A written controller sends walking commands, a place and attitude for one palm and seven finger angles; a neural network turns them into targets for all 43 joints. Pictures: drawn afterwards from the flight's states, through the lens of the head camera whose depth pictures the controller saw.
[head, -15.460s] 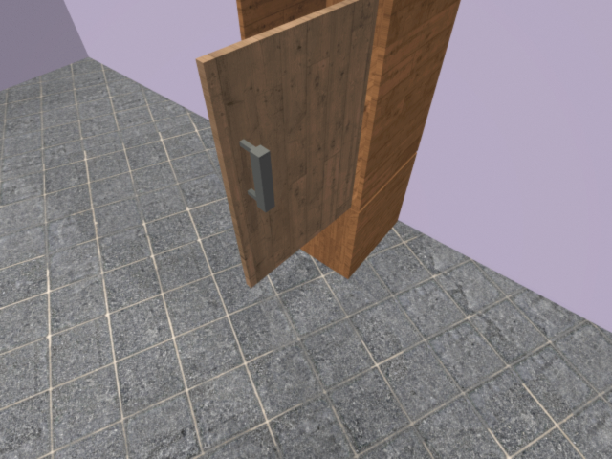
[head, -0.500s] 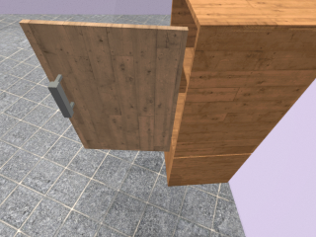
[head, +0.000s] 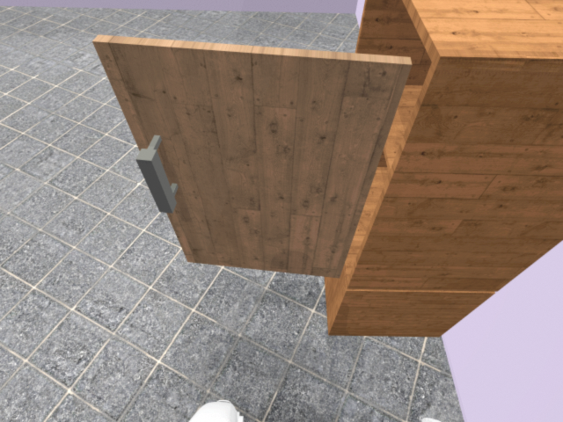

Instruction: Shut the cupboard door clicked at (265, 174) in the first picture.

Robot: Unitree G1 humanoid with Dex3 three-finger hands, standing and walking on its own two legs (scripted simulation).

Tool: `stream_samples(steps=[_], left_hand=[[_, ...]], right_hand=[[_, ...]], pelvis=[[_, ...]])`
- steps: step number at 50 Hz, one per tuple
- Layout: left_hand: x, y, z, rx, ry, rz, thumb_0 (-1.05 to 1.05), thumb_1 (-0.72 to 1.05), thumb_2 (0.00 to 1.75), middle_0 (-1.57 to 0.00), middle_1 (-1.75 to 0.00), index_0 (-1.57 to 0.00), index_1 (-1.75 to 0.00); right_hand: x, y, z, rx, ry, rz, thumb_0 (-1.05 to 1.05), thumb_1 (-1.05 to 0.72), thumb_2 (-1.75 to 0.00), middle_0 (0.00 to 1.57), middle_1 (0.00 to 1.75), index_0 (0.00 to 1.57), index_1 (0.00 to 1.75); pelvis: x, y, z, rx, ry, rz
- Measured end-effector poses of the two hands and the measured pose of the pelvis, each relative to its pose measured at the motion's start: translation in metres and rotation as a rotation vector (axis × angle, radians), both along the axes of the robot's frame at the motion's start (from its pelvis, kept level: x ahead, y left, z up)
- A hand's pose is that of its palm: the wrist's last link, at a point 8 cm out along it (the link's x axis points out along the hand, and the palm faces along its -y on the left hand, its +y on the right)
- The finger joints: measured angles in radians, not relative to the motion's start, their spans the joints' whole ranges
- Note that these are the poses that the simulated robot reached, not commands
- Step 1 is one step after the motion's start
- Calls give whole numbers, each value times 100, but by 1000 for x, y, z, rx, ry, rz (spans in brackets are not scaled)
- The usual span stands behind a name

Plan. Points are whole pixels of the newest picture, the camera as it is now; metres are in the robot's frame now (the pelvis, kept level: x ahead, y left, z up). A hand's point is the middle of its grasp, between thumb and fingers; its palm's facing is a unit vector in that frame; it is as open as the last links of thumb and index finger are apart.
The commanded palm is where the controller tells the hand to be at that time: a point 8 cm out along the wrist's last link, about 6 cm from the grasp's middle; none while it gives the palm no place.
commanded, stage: come to a stop and stand still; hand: left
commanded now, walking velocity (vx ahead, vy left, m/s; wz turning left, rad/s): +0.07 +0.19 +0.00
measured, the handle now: (162, 174) +0.47 +0.27 +0.03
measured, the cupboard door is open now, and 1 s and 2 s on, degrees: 84 84 84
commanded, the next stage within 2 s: look again from close up in 1.62 s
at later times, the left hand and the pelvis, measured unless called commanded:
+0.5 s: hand out of the picture +0.07 +0.21 -0.17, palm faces -0.01 -0.97 -0.26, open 7.3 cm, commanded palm none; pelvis +0.03 +0.03 +0.00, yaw +0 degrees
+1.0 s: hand out of the picture +0.07 +0.21 -0.17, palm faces -0.01 -0.98 -0.21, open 7.4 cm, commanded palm none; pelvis +0.05 +0.03 +0.00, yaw -1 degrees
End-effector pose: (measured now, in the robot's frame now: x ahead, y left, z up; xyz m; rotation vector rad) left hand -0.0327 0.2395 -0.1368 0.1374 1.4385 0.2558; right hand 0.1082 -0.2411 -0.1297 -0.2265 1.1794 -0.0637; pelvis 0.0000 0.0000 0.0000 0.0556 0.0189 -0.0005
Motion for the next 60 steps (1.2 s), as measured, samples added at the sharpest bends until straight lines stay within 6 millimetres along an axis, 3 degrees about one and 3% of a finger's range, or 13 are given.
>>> stream_samples(steps=[4,10,12,18,26,33,44,60], left_hand=[[2,36,-23,5,38,19,0,90,90,-20,-30,-20,-30],[46,58,-14,37,-48,-4,1,91,90,-20,-30,-19,-30],[61,56,-8,32,-85,-23,0,91,90,-20,-30,-19,-30],[91,32,-1,11,-146,-89,0,91,90,-20,-30,-19,-30],[101,15,4,16,-167,-151,0,93,90,-20,-30,-20,-30],[120,13,6,2,-212,-154,0,92,90,-20,-30,-20,-30],[111,19,3,-14,-152,-145,0,91,90,-20,-30,-20,-30],[80,23,-7,-55,-42,-101,0,91,90,-20,-30,-20,-30]], right_hand=[[20,22,-5,-39,-58,17,1,-91,-90,20,30,19,30],[0,54,-6,-15,1,15,1,-91,-90,20,30,20,30],[-9,61,-7,3,15,-5,1,-92,-90,20,30,20,30],[-35,54,-20,31,61,-66,0,-94,-90,20,30,20,30],[-68,35,-26,39,120,-147,1,-93,-90,20,30,20,30],[-84,44,-21,44,166,-141,1,-92,-90,20,30,19,30],[-81,56,-16,46,201,-124,1,-92,-90,20,30,20,30],[-44,56,-7,-7,158,-104,1,-92,-90,20,30,20,30]], pelvis=[[9,24,-18,-22,-6,11],[13,35,-8,-21,-3,15],[15,37,-5,-20,-2,15],[18,34,-5,-6,-8,-2],[29,27,-6,-67,-13,0],[35,25,-1,-50,-24,-8],[40,28,3,-48,-20,-17],[53,41,4,-52,-21,-21]])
